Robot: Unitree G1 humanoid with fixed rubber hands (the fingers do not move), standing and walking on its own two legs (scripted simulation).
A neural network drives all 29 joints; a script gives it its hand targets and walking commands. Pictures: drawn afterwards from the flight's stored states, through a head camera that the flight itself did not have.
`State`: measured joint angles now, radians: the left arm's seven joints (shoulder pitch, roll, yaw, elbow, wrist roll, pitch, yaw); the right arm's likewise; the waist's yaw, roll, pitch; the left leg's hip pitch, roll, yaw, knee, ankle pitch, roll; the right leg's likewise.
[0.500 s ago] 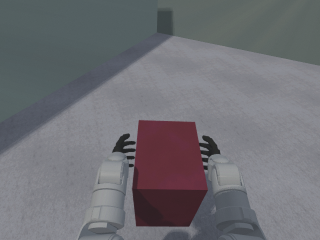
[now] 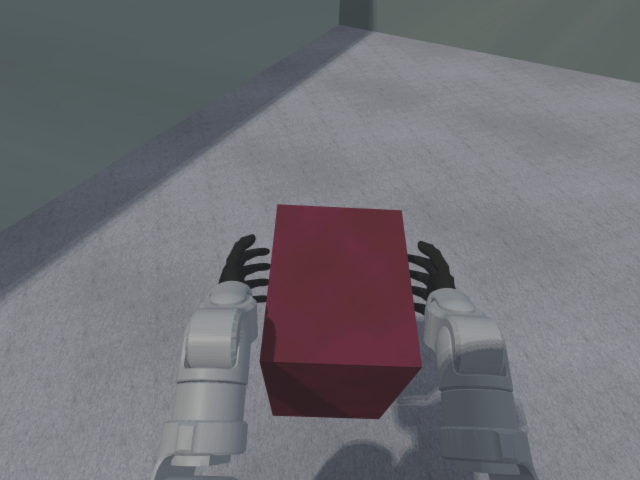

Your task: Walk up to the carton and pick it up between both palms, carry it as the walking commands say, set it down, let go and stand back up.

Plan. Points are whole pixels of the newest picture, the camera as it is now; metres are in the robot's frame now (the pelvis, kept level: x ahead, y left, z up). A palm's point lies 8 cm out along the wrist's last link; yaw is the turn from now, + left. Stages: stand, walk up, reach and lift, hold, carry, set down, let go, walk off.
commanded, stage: carry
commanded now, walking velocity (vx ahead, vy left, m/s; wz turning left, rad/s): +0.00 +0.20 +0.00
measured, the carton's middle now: (332, 320) +0.33 +0.00 +0.01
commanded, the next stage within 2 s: none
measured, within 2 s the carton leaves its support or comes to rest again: neither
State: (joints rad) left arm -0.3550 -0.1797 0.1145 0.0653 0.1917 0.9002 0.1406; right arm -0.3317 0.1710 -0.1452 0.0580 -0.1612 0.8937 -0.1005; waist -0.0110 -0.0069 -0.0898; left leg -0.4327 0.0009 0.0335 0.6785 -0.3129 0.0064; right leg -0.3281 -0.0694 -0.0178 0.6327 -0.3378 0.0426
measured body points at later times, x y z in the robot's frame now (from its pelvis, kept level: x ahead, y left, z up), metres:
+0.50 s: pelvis -0.01 +0.08 +0.00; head -0.03 +0.08 +0.45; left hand +0.26 +0.22 +0.09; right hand +0.27 -0.04 +0.09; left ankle +0.02 +0.18 -0.73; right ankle -0.01 -0.09 -0.71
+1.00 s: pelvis -0.05 +0.19 +0.01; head -0.05 +0.18 +0.46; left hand +0.23 +0.32 +0.10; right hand +0.23 +0.06 +0.10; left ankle -0.03 +0.34 -0.71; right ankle -0.03 +0.02 -0.72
